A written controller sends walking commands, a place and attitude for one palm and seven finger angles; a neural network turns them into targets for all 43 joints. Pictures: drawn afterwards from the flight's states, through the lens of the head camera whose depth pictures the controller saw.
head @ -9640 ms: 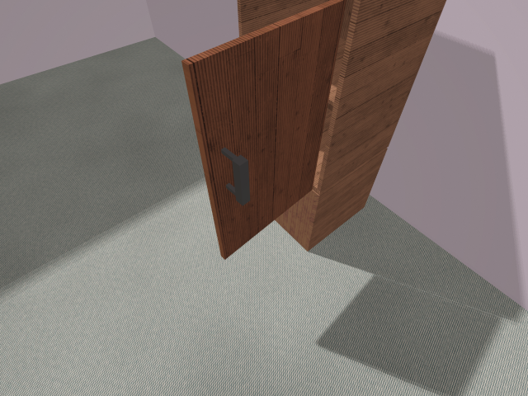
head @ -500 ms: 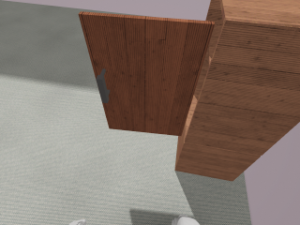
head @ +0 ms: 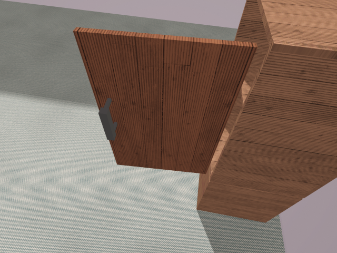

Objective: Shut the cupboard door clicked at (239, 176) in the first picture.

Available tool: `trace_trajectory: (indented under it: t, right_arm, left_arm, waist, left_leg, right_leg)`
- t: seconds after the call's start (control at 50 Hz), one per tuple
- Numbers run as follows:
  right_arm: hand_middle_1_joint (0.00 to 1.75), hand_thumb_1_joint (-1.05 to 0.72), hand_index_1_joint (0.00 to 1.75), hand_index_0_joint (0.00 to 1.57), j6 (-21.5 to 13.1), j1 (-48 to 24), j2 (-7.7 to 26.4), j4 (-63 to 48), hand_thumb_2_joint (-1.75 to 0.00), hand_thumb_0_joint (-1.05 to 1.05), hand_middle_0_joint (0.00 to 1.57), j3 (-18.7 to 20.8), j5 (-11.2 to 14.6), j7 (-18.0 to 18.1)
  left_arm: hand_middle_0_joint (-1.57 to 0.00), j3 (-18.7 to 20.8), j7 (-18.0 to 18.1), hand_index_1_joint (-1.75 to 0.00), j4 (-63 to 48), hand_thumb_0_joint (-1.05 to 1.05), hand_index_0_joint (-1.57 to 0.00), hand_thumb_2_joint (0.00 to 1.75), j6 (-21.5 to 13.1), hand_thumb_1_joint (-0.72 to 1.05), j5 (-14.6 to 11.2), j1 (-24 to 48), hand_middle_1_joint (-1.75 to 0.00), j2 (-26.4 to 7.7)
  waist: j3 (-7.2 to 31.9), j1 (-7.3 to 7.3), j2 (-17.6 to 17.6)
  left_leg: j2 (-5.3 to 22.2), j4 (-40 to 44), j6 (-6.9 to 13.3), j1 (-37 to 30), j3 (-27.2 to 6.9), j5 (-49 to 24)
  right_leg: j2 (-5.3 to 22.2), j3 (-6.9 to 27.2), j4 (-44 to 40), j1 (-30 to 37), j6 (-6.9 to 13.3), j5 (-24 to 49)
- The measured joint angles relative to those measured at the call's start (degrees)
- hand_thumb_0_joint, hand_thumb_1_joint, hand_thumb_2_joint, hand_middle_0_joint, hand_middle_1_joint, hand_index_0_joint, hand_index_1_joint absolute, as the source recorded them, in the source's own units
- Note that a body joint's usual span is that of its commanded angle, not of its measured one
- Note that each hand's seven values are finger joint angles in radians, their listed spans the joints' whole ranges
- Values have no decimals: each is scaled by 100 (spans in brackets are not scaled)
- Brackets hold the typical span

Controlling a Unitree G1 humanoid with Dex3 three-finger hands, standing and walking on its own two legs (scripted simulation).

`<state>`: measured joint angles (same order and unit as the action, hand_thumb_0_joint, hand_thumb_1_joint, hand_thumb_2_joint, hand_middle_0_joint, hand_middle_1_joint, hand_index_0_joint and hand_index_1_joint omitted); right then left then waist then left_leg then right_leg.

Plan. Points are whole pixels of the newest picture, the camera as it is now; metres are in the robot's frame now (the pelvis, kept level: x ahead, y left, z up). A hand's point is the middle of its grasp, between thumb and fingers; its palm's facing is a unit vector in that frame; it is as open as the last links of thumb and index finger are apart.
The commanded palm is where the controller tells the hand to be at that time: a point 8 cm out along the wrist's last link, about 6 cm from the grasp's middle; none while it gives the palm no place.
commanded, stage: come to a stop and stand still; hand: left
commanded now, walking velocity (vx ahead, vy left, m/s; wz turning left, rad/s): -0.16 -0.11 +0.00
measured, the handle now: (110, 119) +0.46 +0.21 +0.00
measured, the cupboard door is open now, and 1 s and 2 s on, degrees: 94 94 94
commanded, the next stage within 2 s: look again from close up in 1.68 s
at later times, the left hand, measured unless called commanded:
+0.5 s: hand out of the picture +0.02 +0.18 -0.17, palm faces +0.00 -0.97 -0.23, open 7.4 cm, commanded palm none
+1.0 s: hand out of the picture -0.06 +0.22 -0.17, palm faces -0.02 -0.98 -0.20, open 7.4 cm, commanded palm none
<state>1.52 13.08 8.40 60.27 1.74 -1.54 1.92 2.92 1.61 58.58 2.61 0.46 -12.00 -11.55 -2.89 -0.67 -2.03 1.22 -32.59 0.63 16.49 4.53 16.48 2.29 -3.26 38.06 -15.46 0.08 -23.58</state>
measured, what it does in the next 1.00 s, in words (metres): steps on the spot: left foot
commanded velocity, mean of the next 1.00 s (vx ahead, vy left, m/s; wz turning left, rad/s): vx -0.01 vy -0.01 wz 0.00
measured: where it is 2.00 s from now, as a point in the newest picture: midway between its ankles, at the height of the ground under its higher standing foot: outside the picture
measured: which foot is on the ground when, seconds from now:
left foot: down 0.00-0.16, up 0.18-0.40, down 0.42-1.00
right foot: down 0.00-1.00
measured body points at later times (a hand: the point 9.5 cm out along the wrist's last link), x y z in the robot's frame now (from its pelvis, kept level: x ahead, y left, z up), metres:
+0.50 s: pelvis -0.03 -0.01 +0.00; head -0.03 +0.00 +0.45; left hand +0.02 +0.23 -0.15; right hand +0.07 -0.26 -0.12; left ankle -0.02 +0.06 -0.73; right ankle -0.05 -0.10 -0.73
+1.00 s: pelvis -0.05 +0.04 +0.01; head -0.04 +0.05 +0.46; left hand -0.06 +0.28 -0.15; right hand -0.06 -0.20 -0.14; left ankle -0.02 +0.06 -0.73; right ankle -0.05 -0.10 -0.73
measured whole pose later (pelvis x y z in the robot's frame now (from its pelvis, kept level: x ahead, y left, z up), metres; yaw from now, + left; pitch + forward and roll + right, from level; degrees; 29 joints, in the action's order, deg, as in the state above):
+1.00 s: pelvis -0.05 +0.04 +0.01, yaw -1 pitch +0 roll -1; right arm 0.9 18.5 10.8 60.1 -0.6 -1.1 0.2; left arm -0.6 1.7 57.8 1.1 1.1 -21.4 -11.6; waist -0.8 0.2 -0.8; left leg -6.0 -23.8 7.6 13.9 4.0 10.2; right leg 0.9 0.0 25.7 -11.8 -0.4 -13.9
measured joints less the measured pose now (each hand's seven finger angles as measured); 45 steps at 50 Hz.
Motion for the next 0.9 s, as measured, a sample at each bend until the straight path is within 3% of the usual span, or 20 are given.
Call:
trace_trajectory:
  t: [0.08,0.12,0.14,0.16,0.24,0.28,0.34,0.42,0.48,0.54,0.64,0.74,0.9]
  right_arm:
    - [30,-92,30,20,-18,-300,88,-203,-90,1,21,21,-32,28]
    - [30,-92,30,20,-10,-421,155,-283,-90,1,21,49,-18,27]
    - [30,-92,30,20,4,-457,185,-317,-90,0,21,62,2,24]
    - [30,-91,30,20,28,-492,218,-338,-90,0,21,81,32,17]
    - [30,-91,30,20,198,-584,342,-324,-90,0,21,170,79,-15]
    - [30,-91,30,20,221,-629,371,-408,-90,0,20,178,89,-42]
    - [30,-91,30,20,104,-697,356,-680,-90,0,20,154,144,-96]
    - [30,-91,30,20,-41,-560,298,-944,-90,0,20,59,153,-144]
    - [30,-91,30,20,-40,-467,269,-839,-90,0,20,-8,91,-133]
    - [30,-91,30,20,-22,-367,281,-747,-90,0,20,-103,51,-126]
    - [30,-91,30,20,-15,-168,301,-669,-90,0,20,-177,6,-165]
    - [30,-91,30,20,-8,136,311,-545,-90,0,20,-202,-19,-205]
    - [30,-91,30,20,-4,534,277,-168,-90,0,21,-216,16,-192]
  left_arm:
    - [-20,30,-7,-30,-31,1,-19,90,67,92,-3,2,-30,-49]
    - [-20,27,-21,-30,-73,1,-19,90,43,92,6,-25,-30,-42]
    - [-20,22,-30,-30,-112,1,-19,90,18,92,19,-69,-30,-52]
    - [-20,22,-30,-30,-137,1,-19,90,-11,92,46,-117,-30,-54]
    - [-20,-49,-24,-30,-104,1,-19,90,-79,91,107,-198,-30,31]
    - [-20,-104,96,-30,-216,1,-19,90,-135,91,137,-329,-30,113]
    - [-20,-206,167,-30,-420,1,-20,90,-269,91,127,-530,-30,181]
    - [-20,-289,138,-30,-572,1,-20,90,-273,91,76,-627,-30,99]
    - [-20,-268,115,-30,-497,1,-20,90,-185,91,59,-392,-30,-5]
    - [-20,-296,87,-30,-540,1,-20,90,-214,91,59,-275,-30,-21]
    - [-20,-359,15,-30,-574,1,-20,90,-211,91,70,-301,-30,-19]
    - [-20,-344,-19,-30,-551,1,-20,90,-162,91,87,-456,-30,-29]
    - [-20,-311,-5,-30,-294,1,-20,90,-138,91,78,-797,-30,-53]
  waist:
    - [-128,-3,76]
    - [-176,-5,164]
    - [-169,-11,176]
    - [-146,-23,198]
    - [-96,6,295]
    - [-82,-68,254]
    - [-124,-35,155]
    - [-22,107,111]
    - [56,65,44]
    - [97,21,83]
    - [213,78,176]
    - [249,143,223]
    - [222,117,178]
  left_leg:
    - [-2,152,-5,38,-25,-146]
    - [32,170,-50,76,-45,-191]
    - [33,125,-84,117,-42,-182]
    - [53,39,-121,177,-37,-149]
    - [-76,-1154,-175,488,-339,1007]
    - [-150,-1481,-213,492,-285,1223]
    - [-350,-1007,-98,266,-159,833]
    - [-452,226,65,-292,-98,-258]
    - [-434,141,354,-328,-161,18]
    - [-376,166,355,-341,-192,-119]
    - [-406,404,423,-300,-162,-345]
    - [-510,594,501,-185,-117,-511]
    - [-667,757,645,-179,-78,-611]
  right_leg:
    - [-159,96,444,-87,17,-495]
    - [-210,73,84,46,23,-116]
    - [-209,92,-275,171,39,410]
    - [-234,103,-474,251,128,427]
    - [-292,20,-640,340,316,251]
    - [-310,156,-768,334,311,407]
    - [-291,336,-671,245,310,683]
    - [-363,261,-509,335,256,616]
    - [-404,191,-591,482,193,309]
    - [-457,153,-876,610,190,645]
    - [-428,183,-1172,589,118,899]
    - [-327,228,-1172,394,59,906]
    - [-189,289,-1155,311,-12,960]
